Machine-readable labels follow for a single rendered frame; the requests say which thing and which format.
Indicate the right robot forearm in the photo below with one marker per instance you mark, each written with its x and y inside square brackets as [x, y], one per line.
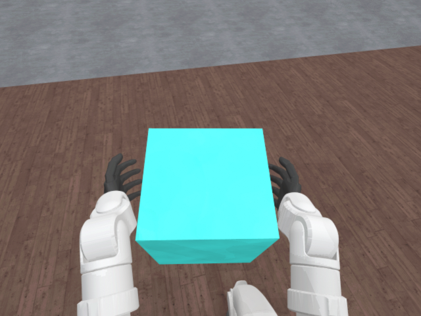
[314, 256]

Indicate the carton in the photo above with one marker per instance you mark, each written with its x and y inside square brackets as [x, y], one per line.
[206, 196]

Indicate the right robot hand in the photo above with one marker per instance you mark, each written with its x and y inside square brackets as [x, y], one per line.
[290, 182]

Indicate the robot right shin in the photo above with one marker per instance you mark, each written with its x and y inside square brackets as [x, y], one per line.
[241, 282]

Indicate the right robot thigh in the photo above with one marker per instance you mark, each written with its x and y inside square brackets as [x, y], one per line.
[246, 300]

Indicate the left robot hand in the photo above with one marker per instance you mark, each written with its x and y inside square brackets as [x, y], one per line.
[114, 181]

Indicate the left robot forearm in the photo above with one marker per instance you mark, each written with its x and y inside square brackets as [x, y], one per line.
[106, 257]

